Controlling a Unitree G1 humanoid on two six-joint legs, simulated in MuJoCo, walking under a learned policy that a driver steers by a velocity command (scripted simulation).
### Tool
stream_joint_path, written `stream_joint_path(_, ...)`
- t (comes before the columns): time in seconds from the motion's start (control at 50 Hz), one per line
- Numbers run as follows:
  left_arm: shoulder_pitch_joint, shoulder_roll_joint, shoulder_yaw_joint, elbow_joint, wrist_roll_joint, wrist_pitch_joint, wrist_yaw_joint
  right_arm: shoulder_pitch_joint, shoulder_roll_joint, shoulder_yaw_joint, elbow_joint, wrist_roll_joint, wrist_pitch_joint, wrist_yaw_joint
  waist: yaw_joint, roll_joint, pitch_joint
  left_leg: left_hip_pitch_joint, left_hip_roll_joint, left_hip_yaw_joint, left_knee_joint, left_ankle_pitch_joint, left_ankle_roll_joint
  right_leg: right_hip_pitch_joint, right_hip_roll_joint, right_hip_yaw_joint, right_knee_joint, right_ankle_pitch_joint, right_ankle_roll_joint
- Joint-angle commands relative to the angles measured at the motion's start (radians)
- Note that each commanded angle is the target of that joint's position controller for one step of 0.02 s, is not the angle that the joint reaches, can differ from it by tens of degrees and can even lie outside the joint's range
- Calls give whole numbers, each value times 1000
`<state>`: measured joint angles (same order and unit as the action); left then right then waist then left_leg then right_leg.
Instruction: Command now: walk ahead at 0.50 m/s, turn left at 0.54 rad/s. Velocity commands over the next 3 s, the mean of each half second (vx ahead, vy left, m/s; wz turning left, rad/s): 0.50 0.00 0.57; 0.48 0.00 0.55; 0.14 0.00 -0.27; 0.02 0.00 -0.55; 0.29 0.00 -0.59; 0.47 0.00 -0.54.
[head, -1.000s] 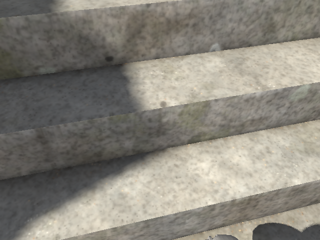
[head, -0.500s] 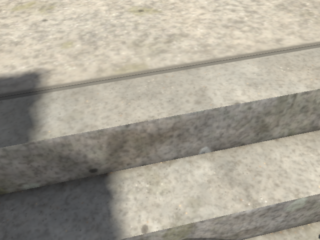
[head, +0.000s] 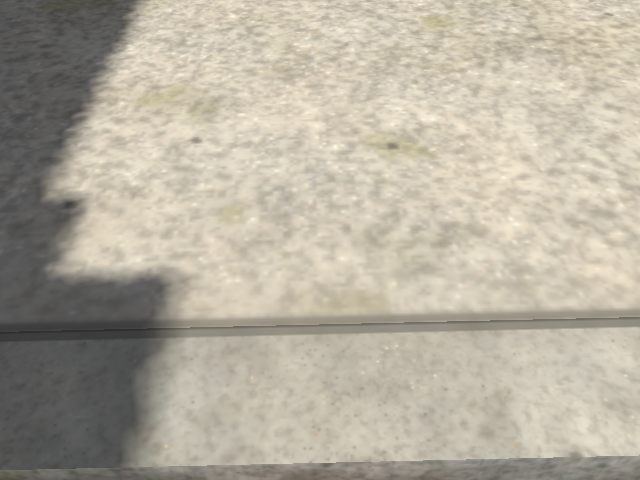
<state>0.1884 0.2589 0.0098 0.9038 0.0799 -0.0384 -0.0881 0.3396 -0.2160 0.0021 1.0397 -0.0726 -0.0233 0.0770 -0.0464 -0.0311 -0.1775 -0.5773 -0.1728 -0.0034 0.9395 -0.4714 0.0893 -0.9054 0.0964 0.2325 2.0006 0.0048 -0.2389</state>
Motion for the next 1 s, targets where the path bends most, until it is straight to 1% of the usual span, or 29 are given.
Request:
stream_joint_path(0.02, -98, -37, -37, -125, -10, -17, 20, -26, 68, 26, 37, -17, -44, 38, 145, 8, 150, 145, 222, -307, -508, 236, 146, -463, -94, -131, 140, -170, -31)
stream_joint_path(0.06, -161, -70, -63, -132, -30, -25, 22, 42, 56, 24, 46, -24, -46, 17, 102, 118, 164, 6, 211, -388, -581, 75, 173, -502, -76, -169, 467, -330, -15)
stream_joint_path(0.1, -311, -60, -78, -217, -37, -15, 30, 140, 20, 29, 75, -74, -55, 32, 84, -55, 132, -42, 180, -370, -596, 74, 119, -409, -140, -197, 88, -137, -22)
stream_joint_path(0.16, -667, -38, -87, -410, -57, 62, 32, 148, -133, -19, 55, 21, -61, 64, 86, 137, 48, -446, 253, -404, -967, 590, 276, 296, -104, -403, -430, -457, 131)
stream_joint_path(0.18, -521, -40, -74, -356, -61, 73, 23, 144, -160, -16, 36, 37, -96, 72, 145, 258, 60, -297, 353, -417, -870, 1327, 308, 344, -49, -431, -392, -375, 167)
stream_joint_path(0.2, -358, 17, -59, -293, -61, 93, 24, 98, -198, -38, 11, 68, -124, 82, 184, 201, -5, 30, 389, -339, -726, 1938, 274, 264, -10, -426, -563, -268, 163)
stream_joint_path(0.22, -271, 82, -27, -265, -42, 90, 30, 79, -224, -61, -17, 102, -139, 81, 203, 223, -66, 325, 390, -315, -580, 2167, 266, 236, 38, -428, -876, -377, 154)
stream_joint_path(0.24, -13, 99, -6, -172, -32, 86, 42, 195, -123, -48, 41, 11, -140, 97, 198, 58, -299, 263, 359, -289, -258, 2252, 226, 587, -50, -179, -910, -129, 18)
stream_joint_path(0.26, 225, 141, 14, -92, -31, 93, 63, 211, -20, -27, 37, -48, -121, 117, 265, -129, -433, 9, 239, -289, 42, 1745, 197, 872, -225, 288, -1249, -268, -129)
stream_joint_path(0.28, 279, 194, 31, -56, 7, 104, 51, 178, 16, -38, 118, -34, -83, 139, 315, -359, -205, -281, 54, -278, 712, 668, 121, 688, -422, 766, -1634, -796, -236)
stream_joint_path(0.3, 124, 204, 31, -56, -10, 58, 59, 107, -8, -39, 83, 51, -75, 127, 228, -214, 37, -545, 88, -286, 1055, 669, 131, 526, -405, 720, -1618, -1031, -149)
stream_joint_path(0.32, 64, 111, 16, -5, -33, 33, 51, 54, 3, -41, 84, 68, -70, 88, 162, -158, 102, -619, 107, -276, 1146, 587, 149, 477, -408, 532, -1568, -909, -115)
stream_joint_path(0.34, 19, -51, -19, 63, -37, 16, 46, -9, -12, -41, 39, 54, -61, 62, 114, 74, 63, -642, 118, -283, 1153, 533, 180, 510, -402, 377, -1546, -755, -72)
stream_joint_path(0.36, 12, -150, -44, 115, -47, 2, 50, -62, 24, -27, -13, 36, -50, 45, 79, 131, 73, -656, 124, -299, 1097, 549, 205, 518, -379, 240, -1528, -601, -14)
stream_joint_path(0.4, -59, -201, -49, 142, -32, -36, 64, -97, 135, 7, -54, 36, -26, 37, -5, 61, 104, -716, 154, -244, 1076, 432, 212, 523, -292, -56, -1570, -405, 51)
stream_joint_path(0.46, -39, -144, -33, 141, 26, -59, 50, -189, 92, 25, -96, 53, -15, 52, -15, 66, 119, -727, 197, -85, 1047, 429, 193, 455, -283, -285, -1728, -370, 66)
stream_joint_path(0.48, 53, -110, -26, 179, 43, -50, 49, -242, 92, 35, -107, 65, -10, 61, 22, -43, 123, -788, 193, -34, 1319, 350, 204, 480, -305, -264, -1785, -330, 26)
stream_joint_path(0.56, 233, -115, -57, 283, 94, -45, 48, -430, 104, 80, -233, 79, -2, 18, 39, 13, 166, -1140, 227, -105, 1300, 325, 288, 784, -384, -280, -1851, -257, 40)
stream_joint_path(0.6, 339, -98, -63, 305, 104, -51, 30, -582, 32, 74, -314, 68, 20, 9, 88, 24, 107, -1033, 282, -3, 991, 427, 254, 811, -376, -353, -1915, -198, 46)
stream_joint_path(0.64, 330, -71, -60, 299, 76, -47, -7, -759, 20, 83, -395, 49, 82, 23, 76, -11, 143, -738, 318, 115, 796, 226, 226, 599, -394, -433, -2074, -42, 27)
stream_joint_path(0.68, 318, 38, -45, 258, 2, -83, -12, -667, 51, 74, -373, 40, 99, 55, 2, -92, 90, -467, 219, 235, 727, 141, 166, 600, -406, -513, -1958, 763, 1)
stream_joint_path(0.72, 379, 133, -16, 249, -23, -107, -1, -610, 25, 59, -360, 27, 79, 61, -29, -172, 34, -457, 125, 246, 469, -49, 150, 929, -440, -498, -1835, 1303, 22)
stream_joint_path(0.76, 308, 208, 18, 201, 2, -104, -1, -316, -30, 32, -276, 40, 44, 34, -120, -230, -86, -165, 54, 153, 259, 100, 154, 1020, -445, -487, -1581, 1659, 45)
stream_joint_path(0.78, 386, 138, 9, 167, 58, -115, -9, -134, -102, 22, -214, 92, 41, 10, -109, -73, -271, 284, 119, -126, 233, 278, 214, 671, -385, -391, -1315, 1461, 79)
stream_joint_path(0.8, 334, 93, 5, 160, 59, -96, -35, 132, -164, -12, -129, 51, 55, -13, -219, 73, -287, 553, 188, -433, -107, 242, 261, 368, -249, -336, -1003, 666, 126)
stream_joint_path(0.82, 307, 11, 13, 146, 19, -68, -60, 233, -237, -43, -84, 24, 41, -13, -190, 206, -248, 475, 308, -840, -420, 91, 305, 182, -70, -164, -372, 23, 158)
stream_joint_path(0.88, 169, -39, 5, 82, 27, -65, -8, -10, -95, -29, -21, 41, -69, -14, -3, 54, 53, 144, 258, -708, -415, -197, 200, -104, -53, 63, 43, 133, 133)
stream_joint_path(0.92, -12, 26, 17, -13, 0, -52, 48, -65, 25, 14, -19, 20, -76, 4, 13, 62, 29, 69, 251, -709, -413, 124, 242, -77, -78, 14, -31, 54, 157)
stream_joint_path(1.0, 17, 41, 18, -26, -15, -53, 71, -260, 40, 15, -89, 29, -123, -21, 105, -42, -9, 211, 358, -455, -436, 787, 217, -117, -158, -7, -242, -286, 227)
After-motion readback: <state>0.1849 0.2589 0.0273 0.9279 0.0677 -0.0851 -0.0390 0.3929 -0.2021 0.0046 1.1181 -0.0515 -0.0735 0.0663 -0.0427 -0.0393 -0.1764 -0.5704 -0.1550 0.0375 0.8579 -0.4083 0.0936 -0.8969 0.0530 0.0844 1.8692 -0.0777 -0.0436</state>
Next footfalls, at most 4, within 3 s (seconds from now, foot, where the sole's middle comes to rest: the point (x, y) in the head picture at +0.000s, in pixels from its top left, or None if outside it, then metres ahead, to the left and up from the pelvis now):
0.22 right None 0.29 -0.15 -0.51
0.74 left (203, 401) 0.52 0.18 -0.31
1.22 right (280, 251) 0.82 0.07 -0.31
1.66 left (184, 336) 0.64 0.22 -0.31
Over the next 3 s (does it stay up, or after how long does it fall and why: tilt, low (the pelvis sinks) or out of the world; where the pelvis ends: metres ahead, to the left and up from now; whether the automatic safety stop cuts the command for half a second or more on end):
stays up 0.94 -0.05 0.45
